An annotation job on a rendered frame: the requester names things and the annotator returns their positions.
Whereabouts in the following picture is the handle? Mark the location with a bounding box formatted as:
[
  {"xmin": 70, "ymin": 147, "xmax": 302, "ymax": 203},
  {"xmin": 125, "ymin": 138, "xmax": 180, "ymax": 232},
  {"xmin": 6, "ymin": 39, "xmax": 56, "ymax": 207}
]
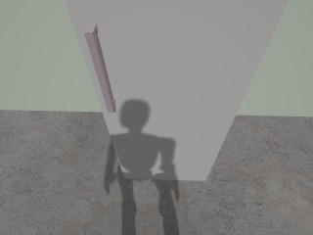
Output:
[{"xmin": 84, "ymin": 23, "xmax": 115, "ymax": 113}]

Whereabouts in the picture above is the fridge door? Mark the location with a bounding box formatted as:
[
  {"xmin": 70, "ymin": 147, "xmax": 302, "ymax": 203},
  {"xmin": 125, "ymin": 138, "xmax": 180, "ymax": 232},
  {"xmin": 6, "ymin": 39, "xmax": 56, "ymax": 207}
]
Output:
[{"xmin": 65, "ymin": 0, "xmax": 289, "ymax": 181}]

